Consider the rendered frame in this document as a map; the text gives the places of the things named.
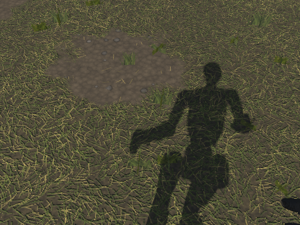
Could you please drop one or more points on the robot right hand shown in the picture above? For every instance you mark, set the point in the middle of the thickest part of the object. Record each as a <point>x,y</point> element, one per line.
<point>292,205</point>

